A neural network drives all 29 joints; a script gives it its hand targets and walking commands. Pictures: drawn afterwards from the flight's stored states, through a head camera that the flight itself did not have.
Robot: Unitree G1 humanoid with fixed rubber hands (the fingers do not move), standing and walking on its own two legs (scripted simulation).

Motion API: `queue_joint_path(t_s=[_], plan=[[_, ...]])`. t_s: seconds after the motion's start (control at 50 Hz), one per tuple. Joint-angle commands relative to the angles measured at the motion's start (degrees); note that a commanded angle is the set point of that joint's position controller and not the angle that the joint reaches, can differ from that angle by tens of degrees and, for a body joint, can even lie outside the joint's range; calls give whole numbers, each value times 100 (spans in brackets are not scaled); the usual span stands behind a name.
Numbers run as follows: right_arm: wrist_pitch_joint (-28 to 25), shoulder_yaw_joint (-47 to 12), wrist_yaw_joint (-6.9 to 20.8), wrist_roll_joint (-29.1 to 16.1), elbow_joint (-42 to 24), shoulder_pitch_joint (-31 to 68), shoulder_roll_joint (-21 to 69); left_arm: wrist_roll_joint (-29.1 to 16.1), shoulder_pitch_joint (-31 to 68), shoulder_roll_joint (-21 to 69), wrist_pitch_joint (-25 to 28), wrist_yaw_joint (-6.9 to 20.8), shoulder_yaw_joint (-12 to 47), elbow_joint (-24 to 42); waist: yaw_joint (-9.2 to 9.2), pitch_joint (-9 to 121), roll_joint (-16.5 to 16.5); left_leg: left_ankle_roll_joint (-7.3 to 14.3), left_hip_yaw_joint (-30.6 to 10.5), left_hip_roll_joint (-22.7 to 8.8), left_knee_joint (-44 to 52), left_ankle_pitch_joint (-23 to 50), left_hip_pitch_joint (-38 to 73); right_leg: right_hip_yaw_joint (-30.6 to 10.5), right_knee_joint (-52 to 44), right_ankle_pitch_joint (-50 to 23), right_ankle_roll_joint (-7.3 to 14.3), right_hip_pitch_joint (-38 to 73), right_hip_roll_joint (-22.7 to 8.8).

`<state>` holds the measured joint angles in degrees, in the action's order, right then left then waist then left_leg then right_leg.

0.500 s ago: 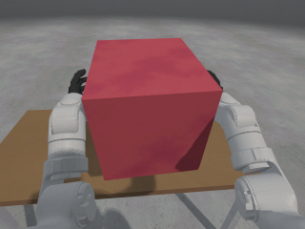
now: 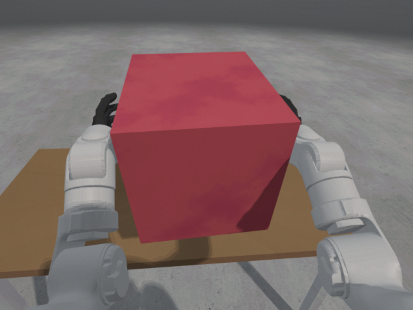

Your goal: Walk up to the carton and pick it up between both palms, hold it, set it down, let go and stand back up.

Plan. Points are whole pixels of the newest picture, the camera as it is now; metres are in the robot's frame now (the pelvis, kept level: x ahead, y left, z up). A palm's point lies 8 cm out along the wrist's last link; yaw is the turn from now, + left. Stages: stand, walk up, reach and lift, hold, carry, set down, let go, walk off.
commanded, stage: hold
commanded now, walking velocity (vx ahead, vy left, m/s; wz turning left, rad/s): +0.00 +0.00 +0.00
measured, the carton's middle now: (197, 138) +0.42 +0.00 +0.20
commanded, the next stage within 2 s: none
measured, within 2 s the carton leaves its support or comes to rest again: neither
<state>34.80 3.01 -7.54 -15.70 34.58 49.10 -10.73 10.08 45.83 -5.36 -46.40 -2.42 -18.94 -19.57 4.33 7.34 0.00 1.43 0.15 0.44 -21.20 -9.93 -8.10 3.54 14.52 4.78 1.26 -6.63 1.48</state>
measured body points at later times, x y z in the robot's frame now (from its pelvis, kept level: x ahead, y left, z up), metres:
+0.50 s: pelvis +0.00 +0.00 +0.00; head -0.07 +0.02 +0.44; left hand +0.39 +0.17 +0.24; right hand +0.38 -0.17 +0.24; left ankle +0.02 +0.10 -0.75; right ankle +0.04 -0.11 -0.75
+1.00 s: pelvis +0.00 +0.00 +0.00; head -0.07 +0.01 +0.44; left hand +0.39 +0.17 +0.24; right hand +0.38 -0.17 +0.24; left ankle +0.02 +0.10 -0.75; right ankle +0.04 -0.11 -0.75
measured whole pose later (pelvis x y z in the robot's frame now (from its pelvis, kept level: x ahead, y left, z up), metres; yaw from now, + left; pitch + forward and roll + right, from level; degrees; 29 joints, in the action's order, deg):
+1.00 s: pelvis +0.00 +0.00 +0.00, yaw +0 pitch -4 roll -1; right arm 34.6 3.0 -7.5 -15.7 33.2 47.9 -10.5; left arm 10.5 44.6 -4.5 -46.8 -2.3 -19.3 -17.3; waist 4.5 6.5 0.1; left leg 1.5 0.3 0.5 -21.0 -10.0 -7.1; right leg 3.3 14.5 4.9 1.2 -5.8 1.5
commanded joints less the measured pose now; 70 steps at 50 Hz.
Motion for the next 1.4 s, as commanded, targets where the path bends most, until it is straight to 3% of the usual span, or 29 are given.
queue_joint_path(t_s=[0.0, 0.1, 0.16, 0.26, 0.44, 0.64, 0.84, 0.9, 1.0, 1.18, 1.32, 1.38], plan=[[-440, -1684, 639, -841, -2143, 5351, 3696, -1260, 4646, 3462, 445, 1006, 2731, 1284, 26, 2441, -259, -350, -285, 187, 376, 1021, 38, -464, 95, -929, -102, 1493, 201], [-414, -1599, 643, -772, -1947, 5288, 3648, -1181, 4634, 3381, 418, 1051, 2624, 1152, 57, 2122, -204, -306, -274, 197, 464, 733, -74, -461, 41, -666, -112, 1426, 176], [-454, -1648, 656, -804, -2058, 5389, 3681, -1187, 4665, 3398, 431, 1066, 2651, 1267, 15, 2286, -196, -299, -255, 176, 432, 825, -34, -448, 82, -740, -118, 1476, 191], [-476, -1626, 671, -808, -2111, 5390, 3686, -1302, 4837, 3497, 475, 1002, 2838, 1386, 107, 2455, -329, -362, -296, 170, 380, 966, 67, -445, 103, -840, -87, 1463, 207], [-491, -1595, 693, -743, -1976, 5414, 3627, -1176, 4643, 3460, 430, 1022, 2689, 1124, 41, 2224, -265, -321, -277, 156, 479, 729, -24, -435, 56, -637, -99, 1426, 196], [-493, -1677, 653, -819, -2176, 5263, 3648, -1226, 4569, 3455, 442, 1015, 2733, 1394, 49, 2407, -233, -350, -237, 189, 383, 1102, 90, -448, 107, -1031, -113, 1540, 192], [-477, -1705, 622, -821, -2339, 5311, 3649, -1224, 4557, 3401, 412, 1054, 2788, 1450, 93, 2430, -218, -323, -251, 204, 374, 1015, 71, -472, 101, -1023, -117, 1583, 178], [-475, -1742, 628, -827, -2360, 5293, 3682, -1201, 4511, 3397, 404, 1048, 2740, 1472, 28, 2347, -172, -310, -227, 202, 379, 1066, 96, -457, 100, -999, -125, 1526, 180], [-482, -1664, 669, -748, -2179, 5354, 3660, -1181, 4606, 3421, 420, 1043, 2717, 1294, 41, 2178, -187, -291, -244, 181, 459, 741, -30, -451, 56, -663, -116, 1416, 177], [-509, -1696, 670, -778, -2220, 5343, 3685, -1218, 4593, 3454, 434, 1019, 2749, 1356, 19, 2464, -240, -309, -245, 185, 408, 925, 58, -438, 112, -829, -108, 1487, 191], [-504, -1601, 666, -734, -2024, 5308, 3599, -1182, 4545, 3468, 407, 1048, 2760, 1176, 114, 2155, -285, -353, -271, 159, 458, 869, 31, -435, 51, -751, -111, 1446, 190], [-531, -1680, 680, -800, -2218, 5376, 3680, -1251, 4686, 3499, 456, 1039, 2832, 1459, 70, 2488, -286, -350, -273, 174, 387, 1051, 98, -432, 115, -935, -107, 1573, 202]])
